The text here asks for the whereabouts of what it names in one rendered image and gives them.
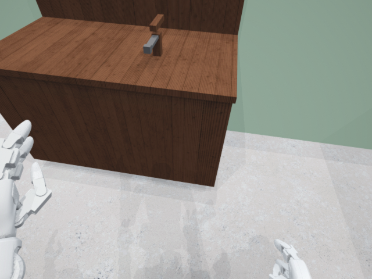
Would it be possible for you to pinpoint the right robot hand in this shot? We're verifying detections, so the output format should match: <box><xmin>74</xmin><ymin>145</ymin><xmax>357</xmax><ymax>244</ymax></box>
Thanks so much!
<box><xmin>269</xmin><ymin>239</ymin><xmax>312</xmax><ymax>279</ymax></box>

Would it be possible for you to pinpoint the left robot hand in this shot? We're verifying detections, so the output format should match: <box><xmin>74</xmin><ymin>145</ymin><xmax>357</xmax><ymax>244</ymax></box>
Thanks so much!
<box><xmin>0</xmin><ymin>120</ymin><xmax>52</xmax><ymax>239</ymax></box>

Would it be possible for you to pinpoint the tap lever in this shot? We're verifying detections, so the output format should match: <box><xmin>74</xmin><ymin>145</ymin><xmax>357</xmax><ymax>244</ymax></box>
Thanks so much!
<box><xmin>143</xmin><ymin>35</ymin><xmax>159</xmax><ymax>54</ymax></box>

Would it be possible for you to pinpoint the robot left forearm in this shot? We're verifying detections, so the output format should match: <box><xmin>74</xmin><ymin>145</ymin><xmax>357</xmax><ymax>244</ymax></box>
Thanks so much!
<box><xmin>0</xmin><ymin>237</ymin><xmax>26</xmax><ymax>279</ymax></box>

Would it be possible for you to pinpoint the counter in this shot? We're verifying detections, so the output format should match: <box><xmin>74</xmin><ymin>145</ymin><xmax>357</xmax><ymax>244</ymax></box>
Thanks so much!
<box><xmin>0</xmin><ymin>0</ymin><xmax>244</xmax><ymax>187</ymax></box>

